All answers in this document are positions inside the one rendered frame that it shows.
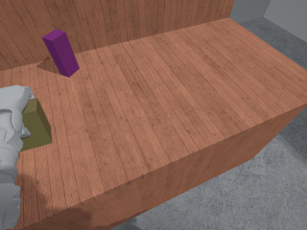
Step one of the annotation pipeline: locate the sponge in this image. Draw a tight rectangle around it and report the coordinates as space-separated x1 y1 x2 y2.
20 98 53 151

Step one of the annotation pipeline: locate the table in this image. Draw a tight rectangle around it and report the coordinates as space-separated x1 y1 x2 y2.
0 0 307 230

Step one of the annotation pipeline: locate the robot left hand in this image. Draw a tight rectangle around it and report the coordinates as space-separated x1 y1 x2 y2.
0 85 35 138

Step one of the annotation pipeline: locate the left robot upper arm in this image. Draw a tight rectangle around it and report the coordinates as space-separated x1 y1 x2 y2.
0 183 21 230

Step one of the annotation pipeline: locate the robot left forearm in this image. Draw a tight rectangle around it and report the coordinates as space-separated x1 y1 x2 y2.
0 105 23 184

